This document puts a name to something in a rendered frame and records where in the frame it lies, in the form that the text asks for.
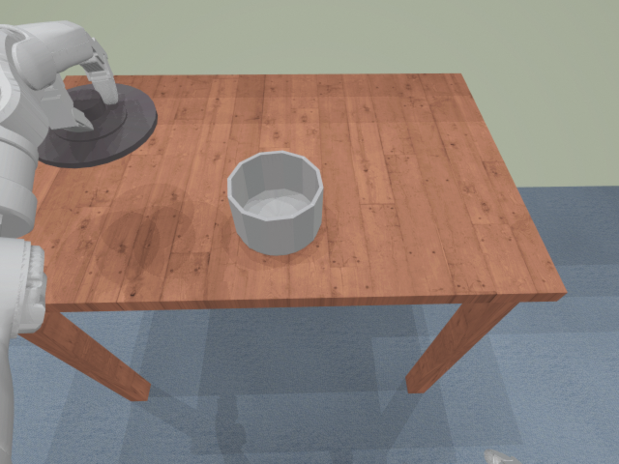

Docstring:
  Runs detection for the pot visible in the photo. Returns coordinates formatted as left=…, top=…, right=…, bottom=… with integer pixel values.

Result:
left=227, top=151, right=323, bottom=256

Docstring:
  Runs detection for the left robot upper arm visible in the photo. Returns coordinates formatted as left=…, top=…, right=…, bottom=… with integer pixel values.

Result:
left=0, top=237, right=47, bottom=464

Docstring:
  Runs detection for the left robot forearm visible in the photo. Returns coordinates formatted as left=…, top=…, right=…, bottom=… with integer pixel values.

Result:
left=0, top=24, right=56, bottom=238

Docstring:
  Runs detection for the table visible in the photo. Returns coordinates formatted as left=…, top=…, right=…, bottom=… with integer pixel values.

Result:
left=16, top=73, right=568, bottom=401

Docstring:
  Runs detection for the robot left hand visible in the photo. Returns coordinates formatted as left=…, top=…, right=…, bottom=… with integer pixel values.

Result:
left=16, top=20, right=118, bottom=132

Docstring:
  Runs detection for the knob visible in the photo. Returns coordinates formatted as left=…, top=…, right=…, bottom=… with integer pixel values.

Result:
left=69, top=89, right=105, bottom=122

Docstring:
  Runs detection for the lid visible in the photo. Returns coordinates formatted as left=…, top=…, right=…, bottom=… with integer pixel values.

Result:
left=38, top=83, right=158, bottom=168

